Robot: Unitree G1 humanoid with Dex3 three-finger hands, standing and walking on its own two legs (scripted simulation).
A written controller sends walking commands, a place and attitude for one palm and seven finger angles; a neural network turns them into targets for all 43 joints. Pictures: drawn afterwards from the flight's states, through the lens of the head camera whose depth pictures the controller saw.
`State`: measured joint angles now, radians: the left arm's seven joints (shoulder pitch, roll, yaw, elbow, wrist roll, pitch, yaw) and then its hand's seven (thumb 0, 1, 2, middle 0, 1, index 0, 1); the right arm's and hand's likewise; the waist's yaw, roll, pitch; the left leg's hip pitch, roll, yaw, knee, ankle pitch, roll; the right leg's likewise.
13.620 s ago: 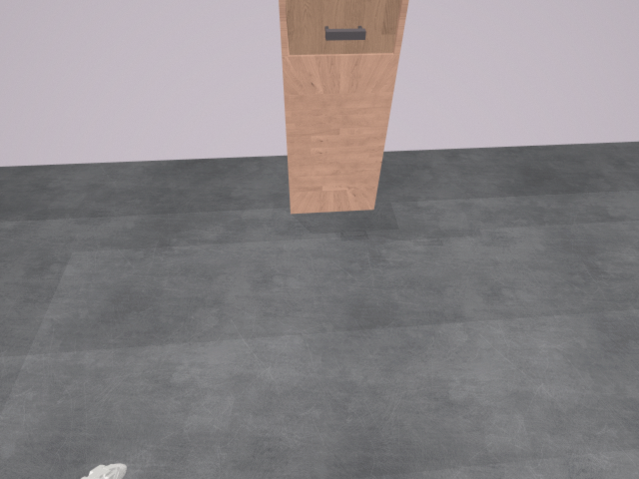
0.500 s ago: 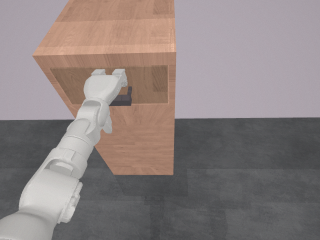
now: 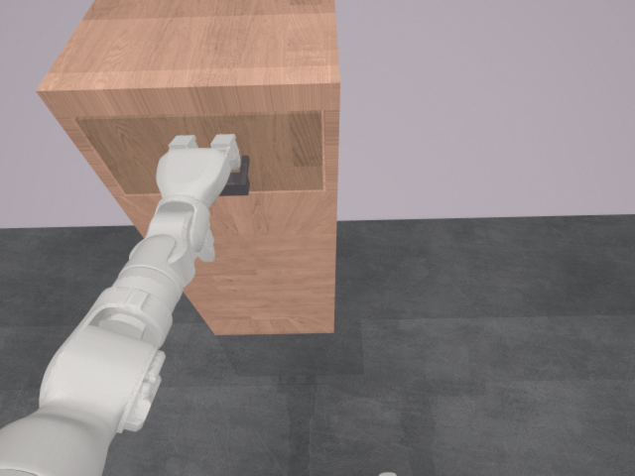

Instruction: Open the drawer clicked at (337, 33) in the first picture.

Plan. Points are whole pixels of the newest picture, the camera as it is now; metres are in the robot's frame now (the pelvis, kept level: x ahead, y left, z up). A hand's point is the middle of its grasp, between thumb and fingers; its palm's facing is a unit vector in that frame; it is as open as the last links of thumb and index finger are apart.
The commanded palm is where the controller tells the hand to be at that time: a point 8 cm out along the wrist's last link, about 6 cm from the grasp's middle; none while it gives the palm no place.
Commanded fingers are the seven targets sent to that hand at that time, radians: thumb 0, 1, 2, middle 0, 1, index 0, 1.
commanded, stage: lower the fingers behind the handle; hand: left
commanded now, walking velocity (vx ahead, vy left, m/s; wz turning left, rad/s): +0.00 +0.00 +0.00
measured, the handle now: (209, 173) +0.53 +0.15 +0.04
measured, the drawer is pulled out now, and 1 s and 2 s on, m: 0.00 0.00 0.02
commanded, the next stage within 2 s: close the thumb around the handle in 0.82 s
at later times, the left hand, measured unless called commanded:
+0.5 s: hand (210, 208) +0.49 +0.15 +0.02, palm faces -0.02 +0.00 -1.00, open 13.8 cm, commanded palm +0.47 +0.15 +0.07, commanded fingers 0.00 -0.50 0.30 -0.30 -1.20 -0.30 -1.20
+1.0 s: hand (211, 209) +0.48 +0.15 +0.02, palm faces -0.03 -0.02 -1.00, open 13.7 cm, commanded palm +0.46 +0.16 +0.07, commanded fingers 0.00 -0.22 0.42 -0.32 -1.23 -0.32 -1.23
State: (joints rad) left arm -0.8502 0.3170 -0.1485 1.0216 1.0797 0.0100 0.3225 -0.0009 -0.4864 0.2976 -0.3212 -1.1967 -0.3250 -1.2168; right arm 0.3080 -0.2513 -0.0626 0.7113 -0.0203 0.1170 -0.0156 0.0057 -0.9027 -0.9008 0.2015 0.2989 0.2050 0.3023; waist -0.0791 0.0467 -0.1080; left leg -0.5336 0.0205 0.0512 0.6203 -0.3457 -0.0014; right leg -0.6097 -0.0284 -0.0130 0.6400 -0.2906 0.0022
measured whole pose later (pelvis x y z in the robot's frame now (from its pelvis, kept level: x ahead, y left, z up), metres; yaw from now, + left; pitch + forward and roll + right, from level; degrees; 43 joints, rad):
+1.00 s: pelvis +0.00 +0.01 -0.01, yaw -1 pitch +18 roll +0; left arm -0.85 0.31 -0.14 1.06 1.09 0.04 0.38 0.00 -0.47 0.30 -0.31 -1.20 -0.32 -1.20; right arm 0.32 -0.25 -0.07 0.72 -0.03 0.11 -0.01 0.01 -0.90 -0.90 0.20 0.30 0.21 0.30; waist -0.10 0.05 -0.13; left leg -0.63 0.03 0.05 0.70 -0.39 0.01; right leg -0.70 -0.02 -0.01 0.70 -0.31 0.01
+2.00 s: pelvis +0.01 +0.01 +0.00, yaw -1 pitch +16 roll +0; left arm -0.66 0.29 -0.16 0.84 1.07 0.05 0.36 0.01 0.71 0.78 -0.31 -1.35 -0.37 -1.35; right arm 0.31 -0.24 -0.08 0.72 -0.02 0.13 0.01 0.01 -0.90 -0.90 0.20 0.30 0.20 0.30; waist -0.06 0.06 -0.13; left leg -0.55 0.03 0.05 0.66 -0.39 0.01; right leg -0.62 -0.02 0.00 0.65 -0.31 0.01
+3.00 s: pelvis +0.01 +0.00 +0.00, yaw +1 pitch +10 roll +1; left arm -0.50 0.23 -0.29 0.67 1.07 0.12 0.30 0.01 0.68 0.78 -0.34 -1.35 -0.40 -1.35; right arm 0.12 -0.23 -0.05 0.65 -0.01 0.13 -0.03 0.01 -0.90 -0.90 0.20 0.30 0.20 0.30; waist 0.03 0.05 -0.11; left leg -0.44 0.01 0.02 0.64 -0.37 -0.01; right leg -0.51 -0.04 -0.04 0.66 -0.33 0.00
